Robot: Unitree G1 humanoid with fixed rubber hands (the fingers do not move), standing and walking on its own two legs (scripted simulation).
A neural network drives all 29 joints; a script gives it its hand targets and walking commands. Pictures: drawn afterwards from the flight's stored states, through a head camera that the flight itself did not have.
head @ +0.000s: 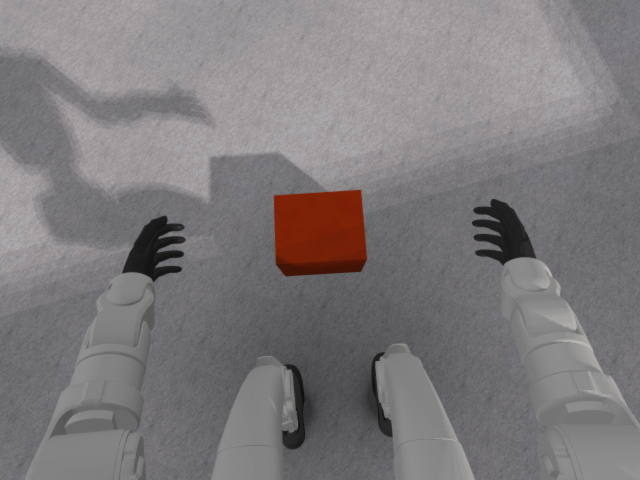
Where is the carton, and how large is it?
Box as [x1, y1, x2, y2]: [274, 190, 366, 275]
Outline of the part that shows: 360,190 274,195 276,264 285,275 348,272 361,270 366,259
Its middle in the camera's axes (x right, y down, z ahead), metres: +0.00 -0.01 +1.03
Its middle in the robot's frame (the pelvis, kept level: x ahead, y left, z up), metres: +0.52 +0.03 -0.60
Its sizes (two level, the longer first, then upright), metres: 0.217 0.174 0.193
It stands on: the floor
